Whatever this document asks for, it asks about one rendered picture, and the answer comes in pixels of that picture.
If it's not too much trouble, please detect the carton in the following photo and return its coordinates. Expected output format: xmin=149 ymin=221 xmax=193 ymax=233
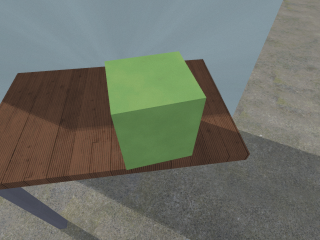
xmin=104 ymin=51 xmax=206 ymax=170

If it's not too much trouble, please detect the table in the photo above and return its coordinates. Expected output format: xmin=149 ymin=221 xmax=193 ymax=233
xmin=0 ymin=59 xmax=250 ymax=229

